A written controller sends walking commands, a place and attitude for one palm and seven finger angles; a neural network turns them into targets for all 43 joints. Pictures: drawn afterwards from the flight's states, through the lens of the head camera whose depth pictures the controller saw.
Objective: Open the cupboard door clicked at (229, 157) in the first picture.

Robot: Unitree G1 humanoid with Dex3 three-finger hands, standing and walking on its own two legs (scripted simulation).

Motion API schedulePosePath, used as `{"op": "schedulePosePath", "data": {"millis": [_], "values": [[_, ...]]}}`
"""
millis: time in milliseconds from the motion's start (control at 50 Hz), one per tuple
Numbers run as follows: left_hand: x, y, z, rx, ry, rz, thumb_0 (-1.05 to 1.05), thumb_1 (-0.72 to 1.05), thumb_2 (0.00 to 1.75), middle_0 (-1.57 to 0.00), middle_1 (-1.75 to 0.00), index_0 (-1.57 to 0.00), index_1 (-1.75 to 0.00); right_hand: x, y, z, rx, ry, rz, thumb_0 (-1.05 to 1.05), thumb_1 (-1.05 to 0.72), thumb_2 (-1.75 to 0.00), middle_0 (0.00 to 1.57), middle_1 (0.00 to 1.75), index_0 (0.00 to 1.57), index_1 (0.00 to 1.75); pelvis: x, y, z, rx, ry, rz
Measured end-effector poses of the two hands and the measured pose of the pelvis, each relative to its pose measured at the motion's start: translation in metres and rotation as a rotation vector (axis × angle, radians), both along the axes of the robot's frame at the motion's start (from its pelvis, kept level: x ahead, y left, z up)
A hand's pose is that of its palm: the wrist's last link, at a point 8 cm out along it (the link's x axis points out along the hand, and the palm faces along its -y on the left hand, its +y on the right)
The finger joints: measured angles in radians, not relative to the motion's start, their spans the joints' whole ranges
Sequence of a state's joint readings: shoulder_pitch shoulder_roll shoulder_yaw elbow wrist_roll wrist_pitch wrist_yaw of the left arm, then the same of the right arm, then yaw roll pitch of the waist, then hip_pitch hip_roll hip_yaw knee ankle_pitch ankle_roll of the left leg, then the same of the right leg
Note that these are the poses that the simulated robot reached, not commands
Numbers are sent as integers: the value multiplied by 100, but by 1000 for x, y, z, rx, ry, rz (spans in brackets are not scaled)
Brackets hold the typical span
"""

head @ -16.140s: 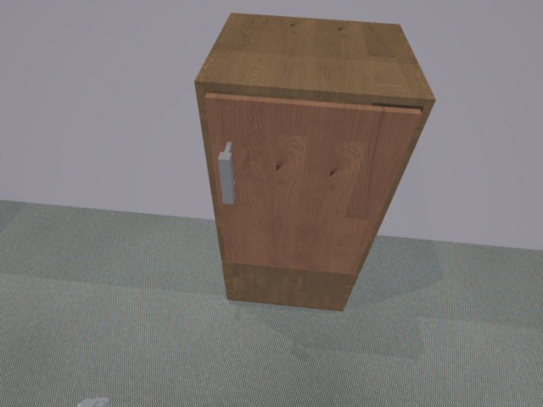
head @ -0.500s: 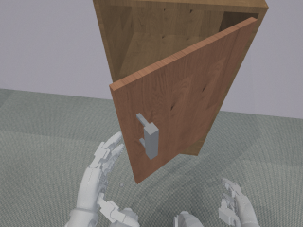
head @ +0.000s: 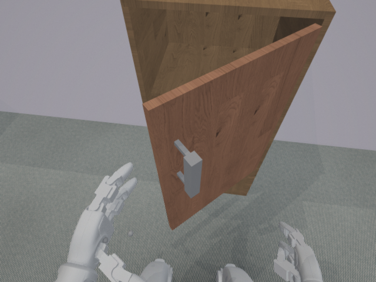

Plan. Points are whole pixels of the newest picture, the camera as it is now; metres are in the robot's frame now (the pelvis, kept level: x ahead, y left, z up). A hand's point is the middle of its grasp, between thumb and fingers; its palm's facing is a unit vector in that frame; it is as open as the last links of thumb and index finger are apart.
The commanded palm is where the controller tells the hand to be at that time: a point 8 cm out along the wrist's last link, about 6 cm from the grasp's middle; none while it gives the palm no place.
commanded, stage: draw the hand back to the body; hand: left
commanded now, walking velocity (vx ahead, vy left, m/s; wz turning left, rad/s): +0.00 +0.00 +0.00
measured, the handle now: (186, 169) +0.33 +0.03 +0.07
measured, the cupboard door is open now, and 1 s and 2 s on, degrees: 44 44 44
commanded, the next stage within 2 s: step back with the hand held close in 1.44 s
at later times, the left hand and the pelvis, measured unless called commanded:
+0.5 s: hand (65, 214) +0.20 +0.19 +0.16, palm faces +0.10 -0.96 -0.26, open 15.4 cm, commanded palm +0.17 +0.24 +0.18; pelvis +0.02 +0.01 +0.05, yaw +0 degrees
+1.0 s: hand out of the picture +0.22 +0.26 +0.24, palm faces +0.41 -0.81 -0.41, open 9.8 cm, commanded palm +0.17 +0.30 +0.27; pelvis +0.03 +0.01 +0.09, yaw +0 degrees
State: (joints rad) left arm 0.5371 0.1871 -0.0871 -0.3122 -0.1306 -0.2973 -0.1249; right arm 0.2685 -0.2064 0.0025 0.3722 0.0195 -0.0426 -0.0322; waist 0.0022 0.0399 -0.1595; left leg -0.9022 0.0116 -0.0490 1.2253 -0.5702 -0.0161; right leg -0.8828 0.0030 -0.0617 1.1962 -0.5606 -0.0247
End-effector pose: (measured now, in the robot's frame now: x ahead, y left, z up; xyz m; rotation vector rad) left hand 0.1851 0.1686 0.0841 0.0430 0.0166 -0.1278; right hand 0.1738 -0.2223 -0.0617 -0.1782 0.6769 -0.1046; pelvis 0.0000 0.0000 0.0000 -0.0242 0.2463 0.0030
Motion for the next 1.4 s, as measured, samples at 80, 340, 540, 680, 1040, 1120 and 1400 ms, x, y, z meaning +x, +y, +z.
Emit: {"op": "schedulePosePath", "data": {"millis": [80,340,540,680,1040,1120,1400], "values": [[-2,14,22,29,-15,29,-1,-49,30,-16,-30,-16,-30,-3,7,10,22,-7,-9,2,-90,-90,20,30,20,30,2,3,11,-3,-28,1],[-7,47,53,33,-1,43,-1,-48,30,-16,-30,-16,-30,4,8,48,-17,-73,-12,2,-90,-90,21,30,20,30,12,10,35,-13,-91,5],[-13,73,91,248,29,279,-1,-28,39,-17,-30,-17,-30,16,20,65,-18,-81,-14,1,-90,-90,20,30,20,30,22,16,57,-6,-143,-1],[-14,96,113,340,20,394,-1,-5,49,-18,-30,-18,-30,20,30,69,-11,-54,17,1,-90,-90,21,30,20,30,27,16,70,1,-187,1],[-8,129,185,427,-187,552,1,56,75,-20,-30,-20,-30,34,16,88,-26,-66,36,2,-90,-90,21,30,20,30,34,8,93,13,-281,-6],[-10,133,201,443,-243,580,1,70,81,-21,-30,-21,-30,35,10,91,-33,-69,39,1,-90,-90,21,30,20,30,33,5,96,13,-295,-7],[-16,118,187,404,-178,550,2,88,89,-21,-30,-21,-30,24,-1,90,-31,-38,31,2,-90,-90,21,30,20,30,26,-4,101,14,-325,-12]]}}
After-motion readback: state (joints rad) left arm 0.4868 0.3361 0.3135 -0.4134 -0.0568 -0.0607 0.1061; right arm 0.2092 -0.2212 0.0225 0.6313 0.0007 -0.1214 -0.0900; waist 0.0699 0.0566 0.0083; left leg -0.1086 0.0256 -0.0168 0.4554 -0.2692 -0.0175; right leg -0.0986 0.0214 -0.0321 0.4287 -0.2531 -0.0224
